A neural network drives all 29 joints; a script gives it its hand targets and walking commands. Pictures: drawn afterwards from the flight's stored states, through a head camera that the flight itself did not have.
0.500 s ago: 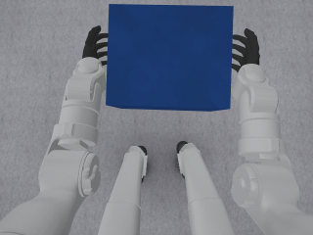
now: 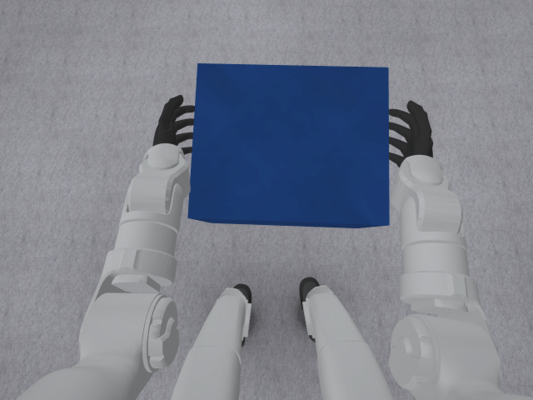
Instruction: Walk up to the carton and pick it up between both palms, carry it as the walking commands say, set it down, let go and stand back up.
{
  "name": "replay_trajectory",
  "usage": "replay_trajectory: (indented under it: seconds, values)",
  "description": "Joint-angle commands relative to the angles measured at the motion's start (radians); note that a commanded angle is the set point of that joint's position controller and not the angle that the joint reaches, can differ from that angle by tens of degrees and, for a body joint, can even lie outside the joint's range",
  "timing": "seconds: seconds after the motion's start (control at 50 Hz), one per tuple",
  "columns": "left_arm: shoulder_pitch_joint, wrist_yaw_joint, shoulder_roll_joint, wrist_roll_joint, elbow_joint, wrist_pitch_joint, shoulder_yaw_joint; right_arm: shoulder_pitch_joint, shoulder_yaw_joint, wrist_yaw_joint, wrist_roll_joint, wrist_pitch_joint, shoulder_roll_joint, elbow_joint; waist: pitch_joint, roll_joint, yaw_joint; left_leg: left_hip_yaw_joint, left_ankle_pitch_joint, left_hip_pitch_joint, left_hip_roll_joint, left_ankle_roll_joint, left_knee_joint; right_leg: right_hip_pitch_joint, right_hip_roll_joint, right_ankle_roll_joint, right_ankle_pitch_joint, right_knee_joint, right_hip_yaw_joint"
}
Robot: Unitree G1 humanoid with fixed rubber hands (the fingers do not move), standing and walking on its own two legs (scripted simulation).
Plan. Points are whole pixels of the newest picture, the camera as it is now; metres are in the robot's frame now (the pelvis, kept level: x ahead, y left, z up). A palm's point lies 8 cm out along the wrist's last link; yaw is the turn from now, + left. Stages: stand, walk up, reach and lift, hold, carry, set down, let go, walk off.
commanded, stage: reach and lift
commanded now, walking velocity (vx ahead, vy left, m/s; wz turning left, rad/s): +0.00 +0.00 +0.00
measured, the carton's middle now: (287, 156) +0.46 -0.03 -0.09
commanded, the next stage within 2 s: hold in 1.90 s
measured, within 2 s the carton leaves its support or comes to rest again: neither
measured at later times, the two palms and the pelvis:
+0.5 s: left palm (122, 103) +0.43 +0.15 +0.11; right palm (487, 118) +0.40 -0.21 +0.12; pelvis +0.10 +0.00 +0.04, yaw +0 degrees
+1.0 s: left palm (137, 135) +0.42 +0.15 +0.07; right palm (451, 129) +0.41 -0.20 +0.08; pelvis +0.16 -0.01 +0.06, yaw -1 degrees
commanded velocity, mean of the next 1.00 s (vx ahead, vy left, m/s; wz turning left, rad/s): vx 0.00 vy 0.00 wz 0.00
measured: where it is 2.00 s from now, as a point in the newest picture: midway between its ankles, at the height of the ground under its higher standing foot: (276, 324)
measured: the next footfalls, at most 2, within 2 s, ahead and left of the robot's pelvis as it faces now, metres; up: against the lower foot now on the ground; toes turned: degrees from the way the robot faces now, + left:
none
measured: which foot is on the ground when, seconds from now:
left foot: down 0.00-1.00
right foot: down 0.00-1.00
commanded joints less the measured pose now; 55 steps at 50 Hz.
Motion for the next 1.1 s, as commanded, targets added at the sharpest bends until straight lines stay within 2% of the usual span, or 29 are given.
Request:
replay_trajectory:
  seconds: [0.0, 0.02, 0.06, 0.08, 0.1, 0.12, 0.14, 0.16, 0.18, 0.2, 0.24, 0.26, 0.3, 0.34, 0.4, 0.48, 0.54, 0.64, 0.68, 0.76, 0.78, 0.8, 0.84, 0.88, 0.9, 0.94, 0.96, 1.02, 1.08]
  values:
    - [-0.728, -0.523, -1.147, -0.161, -0.172, -0.079, -0.485, -0.707, 0.656, 0.509, 0.188, -0.017, 1.039, 0.005, -2.003, 0.049, 0.007, 0.081, -0.072, 0.342, -0.026, 0.013, -0.210, 0.424, 0.054, -0.060, -0.050, -0.120, -0.111]
    - [-0.764, -0.531, -1.134, -0.182, -0.244, -0.089, -0.513, -0.712, 0.692, 0.513, 0.209, -0.014, 1.083, -0.022, -2.069, 0.010, 0.004, 0.084, -0.082, 0.368, -0.032, 0.019, -0.229, 0.482, 0.058, -0.047, -0.071, -0.142, -0.114]
    - [-0.767, -0.536, -1.141, -0.169, -0.174, -0.084, -0.497, -0.662, 0.634, 0.520, 0.169, -0.014, 1.070, 0.048, -1.926, 0.039, -0.016, 0.087, -0.097, 0.344, -0.019, 0.011, -0.237, 0.415, 0.051, -0.063, -0.078, -0.157, -0.116]
    - [-0.778, -0.538, -1.159, -0.203, -0.192, -0.079, -0.535, -0.657, 0.633, 0.520, 0.157, -0.010, 1.058, 0.034, -1.972, 0.004, -0.057, 0.075, -0.116, 0.419, -0.010, 0.001, -0.267, 0.456, 0.061, -0.059, -0.082, -0.175, -0.132]
    - [-0.702, -0.548, -1.182, -0.158, -0.112, -0.071, -0.470, -0.684, 0.615, 0.524, 0.148, -0.019, 1.032, 0.026, -1.829, 0.052, -0.027, 0.076, -0.162, 0.356, -0.008, 0.001, -0.281, 0.421, 0.052, -0.066, -0.123, -0.176, -0.127]
    - [-0.767, -0.551, -1.184, -0.180, -0.147, -0.083, -0.460, -0.697, 0.618, 0.524, 0.162, -0.021, 1.060, 0.030, -1.816, 0.013, -0.022, 0.091, -0.141, 0.341, -0.018, 0.006, -0.275, 0.436, 0.050, -0.065, -0.121, -0.190, -0.128]
    - [-0.732, -0.556, -1.189, -0.158, -0.062, -0.082, -0.421, -0.663, 0.536, 0.528, 0.119, -0.023, 1.025, 0.107, -1.659, 0.046, -0.053, 0.074, -0.204, 0.305, -0.003, 0.002, -0.298, 0.371, 0.045, -0.076, -0.156, -0.201, -0.132]
    - [-0.710, -0.559, -1.176, -0.131, -0.030, -0.086, -0.367, -0.652, 0.506, 0.530, 0.110, -0.018, 1.061, 0.146, -1.568, 0.030, -0.023, 0.088, -0.215, 0.267, -0.007, 0.017, -0.295, 0.374, 0.042, -0.074, -0.194, -0.217, -0.122]
    - [-0.653, -0.562, -1.186, -0.097, 0.024, -0.076, -0.338, -0.585, 0.437, 0.535, 0.082, -0.017, 1.061, 0.206, -1.441, 0.069, -0.053, 0.082, -0.232, 0.245, 0.001, 0.012, -0.322, 0.335, 0.040, -0.075, -0.169, -0.216, -0.137]
    - [-0.619, -0.563, -1.197, -0.086, 0.038, -0.069, -0.320, -0.562, 0.447, 0.539, 0.098, -0.009, 1.084, 0.171, -1.403, 0.038, -0.025, 0.102, -0.194, 0.281, -0.013, 0.020, -0.326, 0.364, 0.044, -0.069, -0.163, -0.252, -0.133]
    - [-0.627, -0.563, -1.185, -0.062, 0.036, -0.058, -0.270, -0.515, 0.399, 0.542, 0.090, 0.023, 1.083, 0.215, -1.230, 0.033, -0.042, 0.094, -0.235, 0.255, -0.008, 0.025, -0.336, 0.365, 0.043, -0.066, -0.218, -0.276, -0.113]
    - [-0.559, -0.569, -1.099, -0.020, 0.151, -0.050, -0.138, -0.520, 0.328, 0.546, 0.064, 0.037, 1.045, 0.298, -1.048, -0.021, -0.006, 0.084, -0.304, 0.189, 0.012, 0.044, -0.343, 0.297, 0.033, -0.062, -0.318, -0.281, -0.112]
    - [-0.431, -0.570, -1.109, 0.028, 0.220, -0.029, -0.107, -0.434, 0.244, 0.555, 0.016, 0.056, 0.985, 0.350, -0.937, 0.004, -0.050, 0.067, -0.313, 0.203, 0.017, 0.042, -0.400, 0.317, 0.035, -0.060, -0.290, -0.310, -0.135]
    - [-0.477, -0.563, -1.063, 0.049, 0.171, -0.007, -0.102, -0.375, 0.205, 0.568, 0.019, 0.085, 0.980, 0.417, -0.905, 0.049, -0.026, 0.069, -0.351, 0.248, 0.010, 0.043, -0.424, 0.321, 0.033, -0.056, -0.331, -0.335, -0.120]
    - [-0.340, -0.549, -1.050, 0.080, 0.173, 0.054, -0.083, -0.370, 0.265, 0.554, 0.027, 0.133, 0.989, 0.318, -0.746, 0.053, 0.026, 0.057, -0.318, 0.255, 0.013, 0.055, -0.477, 0.419, 0.023, -0.053, -0.273, -0.373, -0.107]
    - [-0.279, -0.544, -1.060, 0.026, -0.036, 0.106, -0.213, -0.325, 0.348, 0.536, 0.075, 0.174, 0.963, 0.130, -0.621, 0.088, 0.007, 0.055, -0.213, 0.269, 0.015, 0.046, -0.533, 0.476, 0.020, -0.067, -0.128, -0.417, -0.096]
    - [-0.210, -0.539, -1.059, -0.007, -0.126, 0.140, -0.265, -0.244, 0.431, 0.515, 0.082, 0.212, 1.014, 0.032, -0.638, -0.013, 0.007, 0.066, -0.080, 0.382, -0.005, 0.049, -0.512, 0.462, 0.025, -0.051, -0.084, -0.450, -0.091]
    - [-0.161, -0.533, -1.090, -0.115, -0.377, 0.152, -0.459, -0.035, 0.608, 0.487, 0.143, 0.236, 1.121, -0.121, -0.832, -0.044, 0.000, 0.055, 0.216, 0.510, -0.020, 0.038, -0.502, 0.591, 0.040, -0.027, 0.290, -0.430, -0.085]
    - [-0.063, -0.523, -1.140, -0.144, -0.475, 0.151, -0.541, 0.004, 0.727, 0.474, 0.188, 0.218, 1.130, -0.303, -0.960, -0.023, 0.024, 0.057, 0.445, 0.598, -0.029, 0.028, -0.477, 0.665, 0.040, -0.027, 0.552, -0.404, -0.056]
    - [0.114, -0.501, -1.158, -0.139, -0.518, 0.168, -0.615, 0.114, 0.787, 0.445, 0.184, 0.207, 1.064, -0.430, -0.996, 0.043, 0.036, 0.036, 0.708, 0.655, -0.025, -0.017, -0.469, 0.660, 0.063, -0.029, 0.633, -0.407, -0.049]
    - [0.089, -0.495, -1.144, -0.151, -0.563, 0.157, -0.639, 0.140, 0.782, 0.443, 0.179, 0.204, 1.059, -0.427, -1.010, 0.051, 0.017, 0.031, 0.703, 0.683, -0.018, -0.015, -0.472, 0.646, 0.066, -0.029, 0.591, -0.414, -0.047]
    - [0.147, -0.492, -1.149, -0.139, -0.515, 0.164, -0.613, 0.119, 0.782, 0.441, 0.168, 0.201, 1.023, -0.438, -0.989, 0.034, 0.037, 0.025, 0.750, 0.669, -0.007, -0.020, -0.474, 0.628, 0.069, -0.031, 0.602, -0.414, -0.046]
    - [0.157, -0.484, -1.136, -0.145, -0.546, 0.159, -0.641, 0.196, 0.761, 0.439, 0.148, 0.197, 1.022, -0.411, -0.983, 0.039, 0.000, 0.021, 0.751, 0.684, -0.012, -0.020, -0.486, 0.628, 0.070, -0.033, 0.603, -0.430, -0.050]
    - [0.152, -0.477, -1.137, -0.158, -0.637, 0.145, -0.687, 0.219, 0.791, 0.444, 0.155, 0.182, 1.020, -0.442, -1.028, 0.076, 0.022, 0.019, 0.838, 0.711, -0.005, -0.036, -0.470, 0.619, 0.079, -0.045, 0.617, -0.422, -0.045]
    - [0.137, -0.467, -1.124, -0.159, -0.695, 0.141, -0.713, 0.268, 0.784, 0.449, 0.146, 0.187, 1.031, -0.388, -1.026, 0.100, 0.004, 0.010, 0.853, 0.731, 0.002, -0.043, -0.464, 0.606, 0.081, -0.046, 0.596, -0.423, -0.046]
    - [0.200, -0.464, -1.073, -0.117, -0.640, 0.146, -0.644, 0.256, 0.766, 0.455, 0.138, 0.191, 1.013, -0.369, -0.999, 0.072, 0.042, 0.025, 0.731, 0.690, -0.012, -0.032, -0.481, 0.599, 0.069, -0.043, 0.564, -0.434, -0.043]
    - [0.192, -0.457, -1.090, -0.124, -0.643, 0.147, -0.669, 0.270, 0.773, 0.458, 0.138, 0.187, 1.012, -0.353, -1.008, 0.060, 0.036, 0.021, 0.786, 0.694, -0.008, -0.037, -0.476, 0.593, 0.075, -0.047, 0.585, -0.428, -0.042]
    - [0.249, -0.457, -1.042, -0.112, -0.634, 0.146, -0.644, 0.221, 0.824, 0.453, 0.168, 0.180, 0.989, -0.436, -0.982, 0.038, 0.054, 0.040, 0.634, 0.629, -0.031, -0.017, -0.491, 0.646, 0.065, -0.043, 0.593, -0.424, -0.038]
    - [0.175, -0.461, -0.979, -0.081, -0.565, 0.160, -0.574, 0.199, 0.769, 0.454, 0.136, 0.208, 0.974, -0.325, -0.820, -0.018, 0.055, 0.043, 0.408, 0.546, -0.027, 0.001, -0.509, 0.572, 0.058, -0.044, 0.433, -0.445, -0.053]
